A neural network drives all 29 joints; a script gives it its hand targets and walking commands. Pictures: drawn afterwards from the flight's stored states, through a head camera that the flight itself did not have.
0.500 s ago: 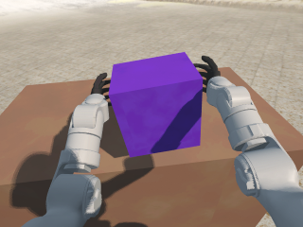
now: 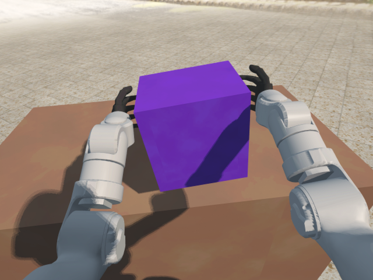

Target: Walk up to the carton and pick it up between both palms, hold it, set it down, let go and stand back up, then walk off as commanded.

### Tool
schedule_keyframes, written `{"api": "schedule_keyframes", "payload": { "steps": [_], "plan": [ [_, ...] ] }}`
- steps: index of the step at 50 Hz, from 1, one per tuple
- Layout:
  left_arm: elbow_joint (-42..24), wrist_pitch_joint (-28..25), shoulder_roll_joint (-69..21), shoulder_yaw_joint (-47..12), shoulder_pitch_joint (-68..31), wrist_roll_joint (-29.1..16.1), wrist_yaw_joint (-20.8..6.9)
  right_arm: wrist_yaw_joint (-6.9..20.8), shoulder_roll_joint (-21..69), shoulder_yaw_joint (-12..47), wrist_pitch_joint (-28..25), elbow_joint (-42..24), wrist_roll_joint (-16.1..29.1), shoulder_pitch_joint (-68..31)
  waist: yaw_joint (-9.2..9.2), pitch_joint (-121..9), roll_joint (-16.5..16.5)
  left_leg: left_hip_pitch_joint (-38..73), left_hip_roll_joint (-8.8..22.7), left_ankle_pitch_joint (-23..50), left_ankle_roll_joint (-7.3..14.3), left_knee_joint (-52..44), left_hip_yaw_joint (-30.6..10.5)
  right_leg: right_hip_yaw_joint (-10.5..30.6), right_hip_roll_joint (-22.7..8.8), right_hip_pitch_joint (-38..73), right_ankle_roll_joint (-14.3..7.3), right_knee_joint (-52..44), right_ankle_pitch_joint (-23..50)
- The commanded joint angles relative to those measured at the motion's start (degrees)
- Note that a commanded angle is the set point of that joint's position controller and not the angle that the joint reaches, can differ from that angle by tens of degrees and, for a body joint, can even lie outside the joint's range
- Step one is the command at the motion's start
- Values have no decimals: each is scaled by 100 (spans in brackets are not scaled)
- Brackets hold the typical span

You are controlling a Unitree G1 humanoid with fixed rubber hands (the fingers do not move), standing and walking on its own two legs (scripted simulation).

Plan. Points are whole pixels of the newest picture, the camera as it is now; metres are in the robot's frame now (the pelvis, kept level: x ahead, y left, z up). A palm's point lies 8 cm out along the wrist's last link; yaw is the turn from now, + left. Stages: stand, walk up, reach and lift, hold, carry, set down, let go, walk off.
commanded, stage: hold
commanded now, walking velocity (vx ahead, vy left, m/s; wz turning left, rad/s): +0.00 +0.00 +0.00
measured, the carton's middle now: (193, 127) +0.41 +0.02 +0.18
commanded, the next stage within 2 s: none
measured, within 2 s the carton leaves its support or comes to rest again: neither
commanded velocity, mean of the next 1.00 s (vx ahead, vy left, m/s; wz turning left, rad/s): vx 0.00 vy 0.00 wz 0.00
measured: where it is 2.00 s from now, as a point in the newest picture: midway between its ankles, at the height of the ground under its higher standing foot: outside the picture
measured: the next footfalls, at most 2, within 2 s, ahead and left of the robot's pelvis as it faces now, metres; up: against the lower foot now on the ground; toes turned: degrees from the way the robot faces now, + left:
none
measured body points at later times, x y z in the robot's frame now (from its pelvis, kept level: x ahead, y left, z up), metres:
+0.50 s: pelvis +0.00 +0.00 +0.00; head -0.08 -0.01 +0.44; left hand +0.38 +0.17 +0.25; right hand +0.41 -0.13 +0.28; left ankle +0.02 +0.12 -0.74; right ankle +0.06 -0.13 -0.74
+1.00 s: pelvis +0.00 +0.00 +0.00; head -0.08 +0.00 +0.44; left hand +0.38 +0.17 +0.25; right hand +0.40 -0.13 +0.28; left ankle +0.02 +0.12 -0.74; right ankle +0.06 -0.13 -0.74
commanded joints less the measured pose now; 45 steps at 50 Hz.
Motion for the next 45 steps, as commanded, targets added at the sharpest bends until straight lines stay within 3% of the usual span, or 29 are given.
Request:
{"api": "schedule_keyframes", "payload": {
  "steps": [1, 3, 4, 6, 7, 8, 9, 11, 12, 13, 14, 16, 17, 18, 19, 20, 21, 23, 25, 26, 28, 34, 36, 39, 40, 41, 43, 44, 45],
  "plan": [
    [-2442, -690, -3873, -1614, -7412, -689, -1081, 880, 4505, 710, -158, -1458, 1090, -5502, -830, -2858, 105, 802, -604, 557, -118, -918, -952, 142, 345, 2200, 145, -226, 665],
    [-2273, -623, -3856, -1474, -7033, -590, -1085, 897, 4450, 851, -153, -1555, 1127, -5563, -697, -2947, -60, 880, -596, 825, -46, -887, -981, 137, 405, 2447, 111, -188, 940],
    [-2539, -599, -3878, -1766, -7069, -741, -1063, 861, 4408, 902, -141, -1845, 1207, -5574, -845, -3164, 39, 1069, -584, 1017, -151, -809, -1023, 123, 391, 2303, 120, -179, 1068],
    [-2297, -608, -3841, -1562, -7245, -641, -1055, 863, 4403, 784, -48, -1278, 1143, -5364, -804, -2628, 38, 672, -597, 510, -97, -900, -990, 178, 368, 2210, 105, -218, 764],
    [-2460, -617, -3963, -1641, -7270, -726, -1053, 889, 4412, 705, -48, -1290, 1095, -5251, -883, -2637, 46, 752, -576, 580, -140, -957, -968, 121, 400, 2218, 96, -210, 801],
    [-2587, -593, -3966, -1674, -7288, -735, -1067, 870, 4502, 799, -79, -1494, 1235, -5274, -787, -2819, 43, 750, -564, 730, -121, -880, -992, 160, 429, 2336, 86, -170, 837],
    [-2259, -512, -4047, -1607, -6955, -637, -1072, 847, 4470, 905, -92, -1677, 1248, -5556, -773, -2673, -15, 794, -598, 967, -60, -802, -978, 133, 438, 2326, 96, -214, 972],
    [-2302, -529, -3923, -1452, -7141, -604, -1104, 849, 4549, 845, -36, -1594, 1171, -5508, -723, -2742, -38, 672, -605, 566, -1, -919, -941, 209, 366, 2454, 103, -246, 820],
    [-2531, -529, -3903, -1602, -7199, -676, -1100, 831, 4653, 954, -18, -1604, 1253, -5473, -740, -2922, -54, 724, -639, 828, -26, -809, -928, 158, 401, 2532, 136, -170, 1129],
    [-2395, -549, -3771, -1478, -7330, -626, -1105, 816, 4619, 923, 1, -1571, 1234, -5540, -730, -2777, -82, 586, -651, 513, -6, -876, -925, 199, 355, 2518, 137, -227, 916],
    [-2298, -489, -3829, -1478, -7073, -618, -1089, 823, 4600, 1045, 7, -1796, 1318, -5751, -684, -2894, -174, 684, -667, 685, 23, -851, -923, 167, 370, 2440, 159, -194, 1081],
    [-2088, -438, -3957, -1539, -7045, -656, -1128, 763, 4578, 927, 18, -1882, 1297, -5821, -773, -2718, -176, 470, -670, 510, 16, -868, -917, 214, 364, 2525, 158, -222, 969],
    [-1993, -476, -3845, -1343, -7160, -582, -1161, 740, 4624, 910, 21, -1628, 1205, -5724, -726, -2503, -302, 422, -702, 388, 90, -872, -901, 258, 338, 2464, 166, -270, 956],
    [-2177, -452, -3950, -1492, -7052, -664, -1142, 730, 4625, 974, 17, -1960, 1271, -5829, -756, -2783, -221, 526, -665, 633, 51, -846, -897, 202, 355, 2521, 169, -234, 1103],
    [-2338, -432, -3973, -1521, -7097, -701, -1133, 726, 4571, 995, 89, -1787, 1380, -5623, -837, -2714, -196, 536, -667, 716, 7, -842, -924, 215, 376, 2562, 141, -187, 1360],
    [-2308, -430, -3894, -1543, -7225, -669, -1149, 723, 4611, 985, 107, -1698, 1335, -5712, -819, -2803, -152, 557, -698, 632, 5, -803, -898, 211, 362, 2530, 156, -183, 1317],
    [-2385, -420, -3893, -1535, -7352, -666, -1188, 692, 4571, 875, 164, -1521, 1326, -5466, -931, -2709, -94, 540, -658, 545, -32, -838, -923, 219, 355, 2520, 172, -215, 1168],
    [-1912, -381, -3864, -1276, -6918, -559, -1216, 694, 4534, 863, 188, -1441, 1258, -5476, -861, -2209, -274, 327, -675, 457, 61, -882, -902, 251, 319, 2458, 161, -276, 1190],
    [-2381, -406, -3956, -1509, -7421, -694, -1216, 699, 4589, 860, 212, -1521, 1281, -5560, -943, -2567, -67, 315, -636, 276, -26, -921, -917, 239, 334, 2529, 151, -215, 861],
    [-2095, -367, -4035, -1509, -7192, -668, -1234, 684, 4512, 708, 222, -1532, 1214, -5583, -1003, -2421, -27, 280, -629, 219, -39, -948, -933, 272, 327, 2512, 122, -254, 865],
    [-2350, -380, -4022, -1600, -7416, -775, -1216, 711, 4419, 726, 199, -1558, 1269, -5502, -1062, -2575, -48, 313, -621, 279, -59, -923, -919, 274, 344, 2527, 98, -199, 985],
    [-2081, -305, -3954, -1237, -7233, -567, -1217, 729, 4545, 861, 282, -1494, 1352, -5566, -788, -2326, -197, 333, -662, 330, 50, -968, -916, 270, 349, 2460, 152, -252, 859],
    [-2128, -310, -3945, -1354, -7439, -640, -1199, 738, 4573, 840, 303, -1610, 1343, -5788, -835, -2470, -160, 220, -626, 102, 48, -976, -893, 290, 334, 2440, 127, -281, 587],
    [-2618, -344, -4001, -1571, -7648, -830, -1151, 741, 4643, 959, 318, -1800, 1451, -5715, -868, -2928, -41, 318, -622, 475, -52, -892, -918, 250, 382, 2594, 143, -126, 1104],
    [-2565, -352, -4021, -1580, -7509, -783, -1142, 715, 4559, 892, 328, -1710, 1414, -5639, -912, -2737, 4, 304, -628, 533, -83, -905, -960, 285, 392, 2607, 96, -163, 1162],
    [-2251, -324, -3950, -1503, -7501, -774, -1139, 724, 4620, 971, 306, -1826, 1444, -5910, -808, -2760, -165, 275, -678, 393, 4, -835, -891, 245, 387, 2496, 139, -178, 1097],
    [-2249, -274, -4007, -1543, -7327, -709, -1134, 735, 4520, 919, 331, -1700, 1471, -5761, -848, -2626, 19, 318, -635, 501, -42, -868, -940, 263, 389, 2475, 95, -201, 1020],
    [-2134, -274, -3993, -1446, -7362, -653, -1151, 721, 4542, 886, 312, -1693, 1475, -5829, -798, -2506, -17, 325, -644, 466, -22, -890, -935, 272, 413, 2477, 85, -209, 980],
    [-2088, -238, -3971, -1316, -7099, -577, -1177, 717, 4480, 885, 390, -1502, 1381, -5448, -866, -2352, -164, 388, -617, 479, -1, -950, -941, 296, 379, 2537, 102, -221, 1140]
  ]
}}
